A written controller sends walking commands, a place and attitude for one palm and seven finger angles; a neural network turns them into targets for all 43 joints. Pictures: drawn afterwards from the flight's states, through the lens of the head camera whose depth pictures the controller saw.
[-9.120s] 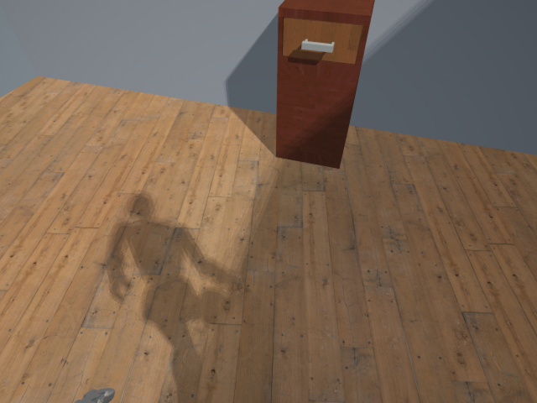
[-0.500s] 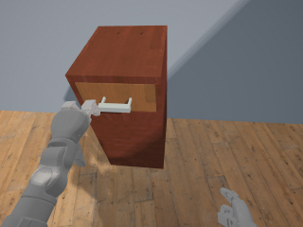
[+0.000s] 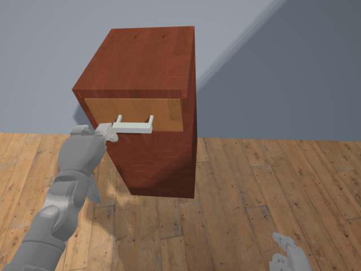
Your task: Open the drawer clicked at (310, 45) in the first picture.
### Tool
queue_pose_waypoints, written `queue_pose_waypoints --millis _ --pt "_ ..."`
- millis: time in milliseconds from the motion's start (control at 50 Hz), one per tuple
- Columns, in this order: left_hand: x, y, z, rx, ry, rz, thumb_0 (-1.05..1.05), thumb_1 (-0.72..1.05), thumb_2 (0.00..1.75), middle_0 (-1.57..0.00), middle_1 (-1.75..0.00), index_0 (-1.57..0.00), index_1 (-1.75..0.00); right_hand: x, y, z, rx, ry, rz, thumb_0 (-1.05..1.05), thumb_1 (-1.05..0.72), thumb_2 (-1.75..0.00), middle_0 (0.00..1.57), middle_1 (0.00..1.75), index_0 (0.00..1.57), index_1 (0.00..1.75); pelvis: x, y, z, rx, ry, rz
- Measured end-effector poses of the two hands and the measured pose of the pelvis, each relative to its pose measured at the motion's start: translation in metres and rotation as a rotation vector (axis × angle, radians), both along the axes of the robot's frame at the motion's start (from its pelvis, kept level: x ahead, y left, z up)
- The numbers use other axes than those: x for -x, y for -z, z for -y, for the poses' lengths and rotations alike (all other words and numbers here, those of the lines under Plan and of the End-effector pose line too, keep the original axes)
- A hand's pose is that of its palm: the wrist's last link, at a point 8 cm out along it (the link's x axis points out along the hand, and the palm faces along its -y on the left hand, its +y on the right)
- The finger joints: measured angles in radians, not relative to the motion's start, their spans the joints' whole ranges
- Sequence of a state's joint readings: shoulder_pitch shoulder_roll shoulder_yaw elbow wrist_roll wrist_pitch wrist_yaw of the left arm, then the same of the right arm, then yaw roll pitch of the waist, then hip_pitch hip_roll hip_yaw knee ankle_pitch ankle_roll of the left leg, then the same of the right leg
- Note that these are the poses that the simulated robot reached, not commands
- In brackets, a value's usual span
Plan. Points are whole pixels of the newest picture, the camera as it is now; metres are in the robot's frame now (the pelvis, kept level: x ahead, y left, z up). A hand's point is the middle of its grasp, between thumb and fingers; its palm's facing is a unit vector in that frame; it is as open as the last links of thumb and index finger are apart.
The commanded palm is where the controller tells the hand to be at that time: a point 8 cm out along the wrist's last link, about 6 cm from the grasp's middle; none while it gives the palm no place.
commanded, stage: move the hooked fingers above the handle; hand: left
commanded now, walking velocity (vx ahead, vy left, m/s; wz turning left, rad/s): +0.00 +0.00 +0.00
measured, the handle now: (134, 122) +0.57 +0.26 -0.08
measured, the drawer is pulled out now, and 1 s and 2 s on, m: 0.00 0.00 0.00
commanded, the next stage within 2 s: none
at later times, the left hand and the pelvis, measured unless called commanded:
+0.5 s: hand (113, 145) +0.39 +0.24 +0.03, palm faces -0.06 -0.03 -1.00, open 13.8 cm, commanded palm +0.37 +0.25 +0.09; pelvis +0.00 -0.01 -0.01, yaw +0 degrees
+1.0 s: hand (124, 131) +0.46 +0.23 +0.01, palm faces -0.06 -0.01 -1.00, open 13.8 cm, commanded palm +0.45 +0.25 +0.06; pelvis -0.01 +0.00 -0.02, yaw -1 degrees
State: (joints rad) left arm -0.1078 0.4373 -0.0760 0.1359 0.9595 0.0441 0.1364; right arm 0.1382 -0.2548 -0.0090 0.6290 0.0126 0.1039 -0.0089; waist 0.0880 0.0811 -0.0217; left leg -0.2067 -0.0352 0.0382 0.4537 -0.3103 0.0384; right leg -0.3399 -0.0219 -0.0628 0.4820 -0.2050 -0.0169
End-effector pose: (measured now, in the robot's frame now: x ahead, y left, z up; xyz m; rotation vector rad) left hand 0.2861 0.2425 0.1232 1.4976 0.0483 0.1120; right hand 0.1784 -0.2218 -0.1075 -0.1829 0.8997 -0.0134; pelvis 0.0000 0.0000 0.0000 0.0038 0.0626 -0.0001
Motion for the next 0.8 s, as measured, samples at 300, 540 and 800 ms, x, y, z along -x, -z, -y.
queue_pose_waypoints --millis 300,540,800 --pt "-0.051 0.015 0.002 -0.036 0.052 -0.053 0.00 -0.49 0.30 -0.32 -1.20 -0.32 -1.20 0.026 0.009 0.023 0.055 0.055 -0.048 0.01 -0.91 -0.90 0.20 0.30 0.21 0.30 0.006 0.006 0.011 -0.004 -0.009 -0.056" --pt "-0.090 0.037 0.003 -0.039 0.060 -0.101 0.00 -0.49 0.30 -0.32 -1.20 -0.32 -1.20 0.091 0.027 0.049 0.097 0.172 -0.223 0.01 -0.91 -0.90 0.20 0.30 0.21 0.30 0.005 0.012 0.009 -0.006 0.008 -0.125" --pt "-0.125 0.045 -0.005 -0.063 0.036 -0.094 0.00 -0.49 0.30 -0.32 -1.20 -0.32 -1.20 0.131 0.035 0.049 0.106 0.225 -0.323 0.01 -0.91 -0.90 0.20 0.30 0.21 0.30 0.007 0.018 0.003 -0.002 0.012 -0.185"
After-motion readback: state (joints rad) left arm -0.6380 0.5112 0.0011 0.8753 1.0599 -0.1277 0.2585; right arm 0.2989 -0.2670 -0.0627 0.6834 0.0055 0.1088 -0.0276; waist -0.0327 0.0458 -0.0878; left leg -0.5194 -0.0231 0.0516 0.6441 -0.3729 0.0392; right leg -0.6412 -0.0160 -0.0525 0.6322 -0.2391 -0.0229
